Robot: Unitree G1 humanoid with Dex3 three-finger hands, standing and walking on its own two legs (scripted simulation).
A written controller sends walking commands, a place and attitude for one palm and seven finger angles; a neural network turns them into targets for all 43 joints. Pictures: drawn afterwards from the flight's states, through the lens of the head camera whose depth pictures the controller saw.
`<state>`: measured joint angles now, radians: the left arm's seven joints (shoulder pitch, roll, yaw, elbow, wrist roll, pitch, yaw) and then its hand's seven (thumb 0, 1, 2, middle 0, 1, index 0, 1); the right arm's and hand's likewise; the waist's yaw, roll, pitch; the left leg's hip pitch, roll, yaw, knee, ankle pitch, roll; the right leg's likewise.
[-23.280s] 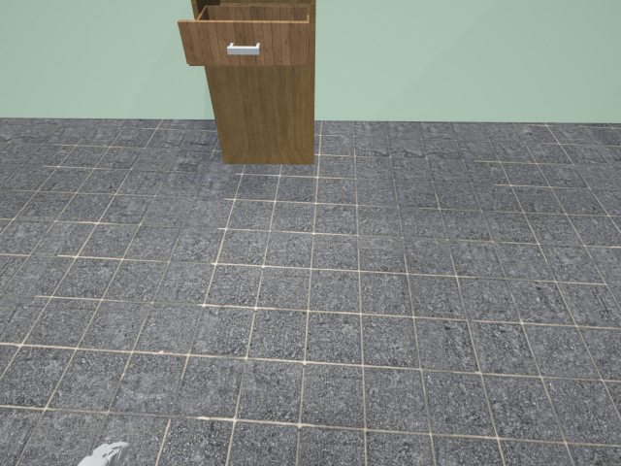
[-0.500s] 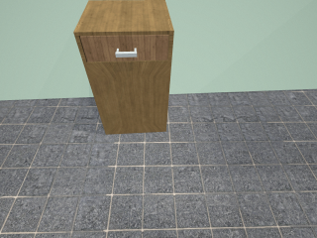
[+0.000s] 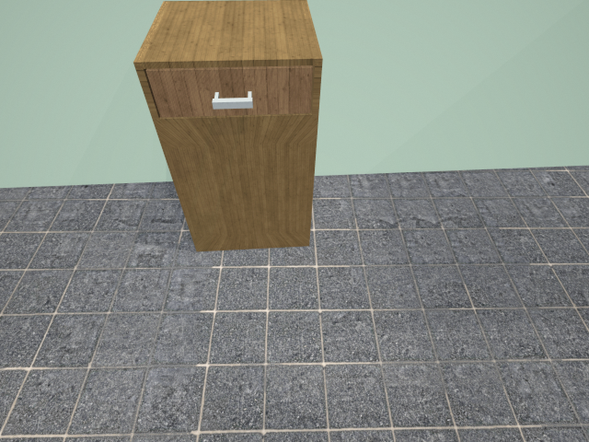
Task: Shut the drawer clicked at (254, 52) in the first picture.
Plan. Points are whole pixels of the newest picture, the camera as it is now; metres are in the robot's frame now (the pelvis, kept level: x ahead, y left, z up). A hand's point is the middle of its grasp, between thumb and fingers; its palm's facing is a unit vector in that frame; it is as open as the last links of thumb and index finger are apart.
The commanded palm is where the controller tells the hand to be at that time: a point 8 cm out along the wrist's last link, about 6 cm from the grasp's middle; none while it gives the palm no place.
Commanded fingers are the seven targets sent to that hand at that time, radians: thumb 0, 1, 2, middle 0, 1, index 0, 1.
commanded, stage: look to check the result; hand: left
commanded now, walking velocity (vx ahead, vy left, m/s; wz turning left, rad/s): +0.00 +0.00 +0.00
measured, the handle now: (233, 99) +0.94 +0.22 -0.04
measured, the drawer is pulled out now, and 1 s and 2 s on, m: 0.00 0.00 0.00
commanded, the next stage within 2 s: stand and wait in 0.14 s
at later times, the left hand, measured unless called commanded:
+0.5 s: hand out of the picture +0.04 +0.20 -0.17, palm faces +0.01 -0.97 -0.26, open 7.4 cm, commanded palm none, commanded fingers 0.00 0.90 0.90 -0.20 -0.30 -0.20 -0.30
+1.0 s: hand out of the picture +0.07 +0.21 -0.16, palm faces +0.00 -0.95 -0.30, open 7.4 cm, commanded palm none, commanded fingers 0.00 0.90 0.90 -0.20 -0.30 -0.20 -0.30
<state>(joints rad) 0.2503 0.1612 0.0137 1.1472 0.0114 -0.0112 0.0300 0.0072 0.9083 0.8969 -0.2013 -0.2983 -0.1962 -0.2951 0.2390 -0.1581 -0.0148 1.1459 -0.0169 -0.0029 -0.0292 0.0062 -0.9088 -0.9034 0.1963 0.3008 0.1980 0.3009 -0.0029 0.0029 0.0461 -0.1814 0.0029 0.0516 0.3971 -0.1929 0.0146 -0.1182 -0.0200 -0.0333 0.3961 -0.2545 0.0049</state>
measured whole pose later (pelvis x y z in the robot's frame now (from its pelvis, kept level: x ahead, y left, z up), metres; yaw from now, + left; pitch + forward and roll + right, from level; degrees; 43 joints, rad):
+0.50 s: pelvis +0.00 -0.01 +0.00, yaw +0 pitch -1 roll +0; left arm 0.19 0.23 0.02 1.14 0.01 -0.02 0.02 0.01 0.91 0.90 -0.20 -0.30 -0.20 -0.30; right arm 0.19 -0.23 -0.02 1.15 -0.02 0.00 -0.02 0.01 -0.91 -0.90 0.20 0.30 0.20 0.30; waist -0.01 0.01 0.05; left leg -0.15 0.01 0.05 0.35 -0.18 0.00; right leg -0.09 -0.01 -0.04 0.35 -0.24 -0.01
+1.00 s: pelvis +0.01 -0.01 +0.00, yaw +0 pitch -1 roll +0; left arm 0.14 0.28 0.02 1.14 0.01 -0.02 0.01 0.01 0.91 0.90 -0.20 -0.30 -0.20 -0.30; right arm 0.14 -0.28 -0.01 1.14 -0.02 0.00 -0.01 0.01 -0.91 -0.90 0.20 0.30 0.20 0.30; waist 0.00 0.01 0.05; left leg -0.13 0.02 0.04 0.32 -0.16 0.00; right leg -0.07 0.00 -0.04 0.31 -0.22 -0.01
